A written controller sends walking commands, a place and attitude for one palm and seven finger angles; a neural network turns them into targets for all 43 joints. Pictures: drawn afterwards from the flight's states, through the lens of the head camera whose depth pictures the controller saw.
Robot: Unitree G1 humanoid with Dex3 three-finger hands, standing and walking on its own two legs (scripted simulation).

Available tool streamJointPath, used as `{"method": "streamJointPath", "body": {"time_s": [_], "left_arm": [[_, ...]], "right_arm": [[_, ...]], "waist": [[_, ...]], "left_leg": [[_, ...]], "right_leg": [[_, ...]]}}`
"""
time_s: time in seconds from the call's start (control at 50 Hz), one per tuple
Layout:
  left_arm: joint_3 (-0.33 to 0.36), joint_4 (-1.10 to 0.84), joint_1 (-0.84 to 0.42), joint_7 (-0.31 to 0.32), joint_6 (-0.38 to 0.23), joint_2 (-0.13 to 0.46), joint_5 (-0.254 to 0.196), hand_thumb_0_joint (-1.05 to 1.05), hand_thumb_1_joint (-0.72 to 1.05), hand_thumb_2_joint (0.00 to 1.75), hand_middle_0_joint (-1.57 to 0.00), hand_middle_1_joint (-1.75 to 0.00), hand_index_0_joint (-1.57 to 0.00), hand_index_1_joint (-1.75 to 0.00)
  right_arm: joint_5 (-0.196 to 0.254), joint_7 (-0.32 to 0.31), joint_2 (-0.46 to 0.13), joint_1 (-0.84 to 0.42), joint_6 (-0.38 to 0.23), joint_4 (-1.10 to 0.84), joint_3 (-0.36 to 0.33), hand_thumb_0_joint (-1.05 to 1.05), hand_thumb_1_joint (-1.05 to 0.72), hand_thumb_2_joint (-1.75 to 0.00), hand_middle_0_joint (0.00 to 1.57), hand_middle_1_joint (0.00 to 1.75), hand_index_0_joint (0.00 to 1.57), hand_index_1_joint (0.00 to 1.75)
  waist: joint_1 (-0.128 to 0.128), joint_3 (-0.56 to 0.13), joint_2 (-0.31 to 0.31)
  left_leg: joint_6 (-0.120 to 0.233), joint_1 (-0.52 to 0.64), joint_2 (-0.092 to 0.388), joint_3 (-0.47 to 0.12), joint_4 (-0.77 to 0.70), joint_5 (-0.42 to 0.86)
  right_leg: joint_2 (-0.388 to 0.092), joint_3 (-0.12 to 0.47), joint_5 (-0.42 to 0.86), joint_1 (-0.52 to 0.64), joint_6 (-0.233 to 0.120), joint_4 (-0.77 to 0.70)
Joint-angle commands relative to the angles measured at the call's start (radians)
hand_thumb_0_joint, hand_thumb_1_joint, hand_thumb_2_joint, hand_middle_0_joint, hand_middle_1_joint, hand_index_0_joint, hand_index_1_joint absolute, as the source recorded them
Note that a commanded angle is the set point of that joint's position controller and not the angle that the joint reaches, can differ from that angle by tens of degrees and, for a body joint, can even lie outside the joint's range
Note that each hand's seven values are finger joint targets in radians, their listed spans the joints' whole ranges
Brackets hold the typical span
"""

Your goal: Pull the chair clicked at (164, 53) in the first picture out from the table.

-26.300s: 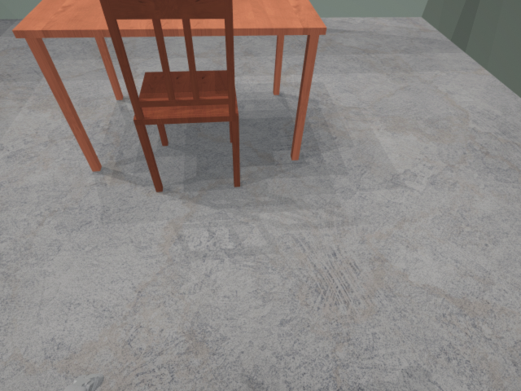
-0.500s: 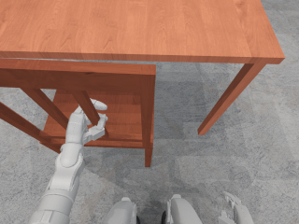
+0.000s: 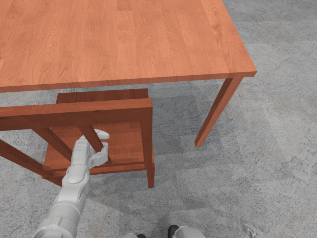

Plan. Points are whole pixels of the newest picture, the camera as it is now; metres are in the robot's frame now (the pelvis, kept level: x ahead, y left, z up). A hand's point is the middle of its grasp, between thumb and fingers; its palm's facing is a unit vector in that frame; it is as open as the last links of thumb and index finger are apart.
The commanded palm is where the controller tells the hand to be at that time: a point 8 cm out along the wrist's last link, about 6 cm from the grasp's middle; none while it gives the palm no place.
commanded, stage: step backward, pulling the chair out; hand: left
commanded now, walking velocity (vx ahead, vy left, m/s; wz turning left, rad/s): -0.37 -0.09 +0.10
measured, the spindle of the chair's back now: (63, 149) +0.35 +0.27 -0.08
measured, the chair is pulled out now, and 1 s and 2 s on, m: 0.05 0.20 0.36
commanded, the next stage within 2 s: none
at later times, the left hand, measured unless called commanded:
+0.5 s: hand (116, 184) +0.25 +0.11 -0.07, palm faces +0.02 -0.99 -0.16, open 5.4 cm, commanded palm +0.23 +0.16 -0.07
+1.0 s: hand (118, 207) +0.20 +0.10 -0.07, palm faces +0.05 -0.98 -0.20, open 5.6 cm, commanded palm +0.17 +0.15 -0.06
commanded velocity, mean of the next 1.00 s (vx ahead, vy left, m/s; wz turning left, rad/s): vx -0.38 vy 0.02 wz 0.09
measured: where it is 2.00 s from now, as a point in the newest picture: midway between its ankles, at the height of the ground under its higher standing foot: outside the picture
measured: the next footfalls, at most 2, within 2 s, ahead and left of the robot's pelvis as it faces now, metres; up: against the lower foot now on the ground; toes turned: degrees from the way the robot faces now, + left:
right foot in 0.74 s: -0.05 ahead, -0.17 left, +0.00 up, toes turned -1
left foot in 1.10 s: -0.16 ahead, +0.09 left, +0.00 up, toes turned -1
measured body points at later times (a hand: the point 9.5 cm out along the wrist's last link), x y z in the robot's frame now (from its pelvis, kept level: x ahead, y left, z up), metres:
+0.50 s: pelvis -0.07 -0.02 +0.00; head +0.00 -0.02 +0.44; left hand +0.25 +0.16 -0.06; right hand +0.03 -0.31 -0.12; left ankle -0.02 +0.07 -0.73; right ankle +0.02 -0.12 -0.73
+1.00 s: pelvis -0.13 -0.04 +0.00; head -0.06 -0.06 +0.44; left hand +0.19 +0.15 -0.06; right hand -0.03 -0.30 -0.14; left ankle -0.07 +0.07 -0.72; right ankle -0.09 -0.16 -0.73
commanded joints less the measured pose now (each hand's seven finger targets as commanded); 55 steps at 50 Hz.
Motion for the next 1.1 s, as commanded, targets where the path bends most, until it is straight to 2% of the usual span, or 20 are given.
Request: {"method": "streamJointPath", "body": {"time_s": [0.0, 0.1, 0.22, 0.32, 0.38, 0.42, 0.48, 0.54, 0.56, 0.6, 0.66, 0.7, 0.76, 0.8, 0.84, 0.88, 0.92, 0.96, 1.04, 1.08], "left_arm": [[-0.001, -0.207, -0.11, 0.008, -0.038, 0.148, 0.067, 0.0, 0.9, 0.9, -0.5, -1.45, -0.5, -1.45], [-0.005, -0.177, -0.172, 0.022, -0.046, 0.153, 0.076, 0.0, 0.9, 0.9, -0.5, -1.45, -0.5, -1.45], [-0.031, -0.104, -0.239, 0.036, -0.055, 0.165, 0.064, 0.0, 0.9, 0.9, -0.5, -1.45, -0.5, -1.45], [-0.042, -0.027, -0.264, 0.048, -0.057, 0.169, 0.073, 0.0, 0.9, 0.9, -0.5, -1.45, -0.5, -1.45], [-0.057, -0.025, -0.272, 0.049, -0.046, 0.149, 0.077, 0.0, 0.9, 0.9, -0.5, -1.45, -0.5, -1.45], [-0.085, -0.035, -0.244, 0.047, -0.034, 0.118, 0.075, 0.0, 0.9, 0.9, -0.5, -1.45, -0.5, -1.45], [-0.104, -0.073, -0.223, 0.042, -0.035, 0.105, 0.074, 0.0, 0.9, 0.9, -0.5, -1.45, -0.5, -1.45], [-0.146, -0.131, -0.312, 0.035, -0.031, 0.048, 0.059, 0.0, 0.9, 0.9, -0.5, -1.45, -0.5, -1.45], [-0.134, -0.137, -0.339, 0.038, -0.027, 0.052, 0.058, 0.0, 0.9, 0.9, -0.5, -1.45, -0.5, -1.45], [-0.118, -0.125, -0.335, 0.042, -0.03, 0.066, 0.054, 0.0, 0.9, 0.9, -0.5, -1.45, -0.5, -1.45], [-0.125, -0.083, -0.33, 0.041, -0.048, 0.042, 0.069, 0.0, 0.9, 0.9, -0.5, -1.45, -0.5, -1.45], [-0.126, -0.059, -0.326, 0.036, -0.058, 0.052, 0.083, 0.0, 0.9, 0.9, -0.5, -1.45, -0.5, -1.45], [-0.105, -0.051, -0.327, 0.032, -0.07, 0.076, 0.104, 0.0, 0.9, 0.9, -0.5, -1.45, -0.5, -1.45], [-0.051, -0.035, -0.278, 0.04, -0.063, 0.117, 0.1, 0.0, 0.9, 0.9, -0.5, -1.45, -0.5, -1.45], [-0.048, -0.055, -0.279, 0.038, -0.074, 0.137, 0.093, 0.0, 0.9, 0.9, -0.5, -1.45, -0.5, -1.45], [-0.023, -0.051, -0.266, 0.046, -0.076, 0.191, 0.088, 0.0, 0.9, 0.9, -0.5, -1.45, -0.5, -1.45], [-0.02, -0.058, -0.264, 0.05, -0.07, 0.197, 0.093, 0.0, 0.9, 0.9, -0.5, -1.45, -0.5, -1.45], [-0.014, -0.078, -0.243, 0.047, -0.054, 0.191, 0.1, 0.0, 0.9, 0.9, -0.5, -1.45, -0.5, -1.45], [-0.029, -0.092, -0.208, 0.041, -0.018, 0.154, 0.088, 0.0, 0.9, 0.9, -0.5, -1.45, -0.5, -1.45], [-0.06, -0.148, -0.196, 0.036, -0.011, 0.129, 0.085, 0.0, 0.9, 0.9, -0.5, -1.45, -0.5, -1.45]], "right_arm": [[-0.011, -0.014, -0.145, 0.021, -0.036, -0.101, -0.054, 0.0, -0.9, -0.9, 0.2, 0.3, 0.2, 0.3], [-0.019, -0.017, -0.143, 0.006, -0.057, -0.074, -0.045, 0.0, -0.9, -0.9, 0.2, 0.3, 0.2, 0.3], [0.003, -0.04, -0.148, 0.035, -0.068, -0.051, -0.049, 0.0, -0.9, -0.9, 0.2, 0.3, 0.2, 0.3], [0.018, -0.032, -0.156, 0.034, -0.077, -0.032, -0.056, 0.0, -0.9, -0.9, 0.2, 0.3, 0.2, 0.3], [0.024, -0.028, -0.165, 0.026, -0.089, -0.019, -0.057, 0.0, -0.9, -0.9, 0.2, 0.3, 0.2, 0.3], [0.026, -0.028, -0.165, 0.033, -0.092, -0.011, -0.05, 0.0, -0.9, -0.9, 0.2, 0.3, 0.2, 0.3], [0.024, -0.041, -0.186, -0.022, -0.082, -0.057, -0.045, 0.0, -0.9, -0.9, 0.2, 0.3, 0.2, 0.3], [0.017, -0.029, -0.156, -0.072, -0.079, -0.096, -0.03, 0.0, -0.9, -0.9, 0.2, 0.3, 0.2, 0.3], [0.009, -0.036, -0.154, -0.084, -0.079, -0.095, -0.025, 0.0, -0.9, -0.9, 0.2, 0.3, 0.2, 0.3], [-0.003, -0.044, -0.144, -0.057, -0.089, -0.069, -0.027, 0.0, -0.9, -0.9, 0.2, 0.3, 0.2, 0.3], [-0.008, -0.042, -0.149, -0.009, -0.131, -0.034, -0.032, 0.0, -0.9, -0.9, 0.2, 0.3, 0.2, 0.3], [-0.017, -0.045, -0.16, 0.011, -0.148, -0.008, -0.039, 0.0, -0.9, -0.9, 0.2, 0.3, 0.2, 0.3], [-0.03, -0.039, -0.159, -0.015, -0.155, 0.01, -0.04, 0.0, -0.9, -0.9, 0.2, 0.3, 0.2, 0.3], [-0.023, -0.035, -0.166, -0.004, -0.152, 0.01, -0.058, 0.0, -0.9, -0.9, 0.2, 0.3, 0.2, 0.3], [-0.02, -0.035, -0.147, -0.009, -0.149, -0.005, -0.054, 0.0, -0.9, -0.9, 0.2, 0.3, 0.2, 0.3], [-0.011, -0.037, -0.138, -0.002, -0.143, -0.016, -0.055, 0.0, -0.9, -0.9, 0.2, 0.3, 0.2, 0.3], [-0.012, -0.031, -0.137, -0.05, -0.137, -0.019, -0.048, 0.0, -0.9, -0.9, 0.2, 0.3, 0.2, 0.3], [-0.013, -0.027, -0.129, -0.065, -0.142, -0.019, -0.04, 0.0, -0.9, -0.9, 0.2, 0.3, 0.2, 0.3], [-0.005, -0.039, -0.149, -0.029, -0.139, -0.002, -0.035, 0.0, -0.9, -0.9, 0.2, 0.3, 0.2, 0.3], [-0.009, -0.048, -0.182, -0.048, -0.13, -0.019, -0.05, 0.0, -0.9, -0.9, 0.2, 0.3, 0.2, 0.3]], "waist": [[0.044, -0.488, 0.169], [0.047, -0.418, 0.225], [0.021, -0.429, 0.046], [0.023, -0.413, -0.041], [0.027, -0.421, -0.058], [0.008, -0.446, -0.014], [0.034, -0.379, 0.176], [0.056, -0.316, 0.224], [0.061, -0.284, 0.245], [0.056, -0.299, 0.165], [0.057, -0.346, 0.062], [0.042, -0.356, 0.094], [0.05, -0.359, 0.209], [0.055, -0.403, 0.174], [0.043, -0.398, 0.044], [0.029, -0.398, -0.078], [0.053, -0.364, -0.065], [0.069, -0.394, -0.055], [0.037, -0.405, -0.118], [0.045, -0.39, 0.049]], "left_leg": [[-0.07, 0.333, 0.264, -0.218, -0.043, 0.838], [-0.034, 0.269, 0.278, -0.228, -0.086, 0.663], [-0.074, 0.147, 0.157, -0.183, 0.009, 0.279], [-0.078, 0.072, 0.043, -0.158, 0.125, -0.145], [-0.074, 0.05, 0.034, -0.187, 0.122, -0.15], [-0.065, 0.124, 0.066, -0.204, -0.035, 0.008], [0.015, 0.06, 0.219, -0.323, -0.205, 0.178], [0.053, -0.048, 0.316, -0.413, -0.349, -0.265], [0.06, -0.073, 0.339, -0.436, -0.36, -0.268], [0.078, 0.024, 0.361, -0.406, -0.291, -0.031], [0.054, 0.195, 0.34, -0.338, -0.15, 0.233], [0.023, 0.23, 0.303, -0.296, -0.122, 0.262], [0.005, 0.249, 0.273, -0.274, -0.126, 0.306], [-0.002, 0.241, 0.258, -0.242, -0.093, 0.288], [-0.029, 0.203, 0.199, -0.193, -0.032, 0.229], [-0.081, 0.124, 0.098, -0.123, 0.081, 0.084], [-0.096, 0.027, 0.044, -0.166, 0.234, -0.111], [-0.099, -0.044, 0.033, -0.224, 0.266, -0.143], [-0.09, 0.02, 0.06, -0.236, -0.024, 0.053], [-0.023, 0.151, 0.184, -0.34, -0.155, 0.582]], "right_leg": [[-0.127, 0.076, 0.315, 0.133, -0.024, 0.055], [-0.116, 0.063, 0.149, 0.103, -0.019, 0.068], [-0.227, 0.2, 0.522, 0.161, -0.06, -0.022], [-0.344, 0.299, 0.363, 0.168, -0.05, -0.212], [-0.36, 0.281, 0.304, 0.209, -0.064, -0.242], [-0.312, 0.188, 0.323, 0.209, -0.059, -0.162], [-0.117, 0.028, 0.055, 0.161, 0.017, 0.043], [-0.063, 0.02, -0.222, 0.125, -0.019, 0.238], [-0.066, 0.027, -0.208, 0.101, -0.025, 0.318], [-0.076, 0.039, -0.211, 0.07, -0.014, 0.327], [-0.088, 0.014, -0.149, 0.08, -0.012, 0.058], [-0.087, 0.016, -0.002, 0.097, -0.007, -0.017], [-0.093, 0.003, -0.004, 0.06, -0.003, 0.004], [-0.081, 0.003, 0.028, 0.092, -0.003, -0.018], [-0.139, 0.071, 0.158, 0.123, -0.01, -0.088], [-0.291, 0.236, 0.287, 0.155, -0.063, -0.14], [-0.4, 0.29, 0.349, 0.157, -0.115, -0.183], [-0.43, 0.276, 0.464, 0.25, -0.154, -0.146], [-0.338, 0.13, 0.655, 0.35, -0.088, -0.001], [-0.17, 0.016, 0.46, 0.239, 0.011, 0.104]]}}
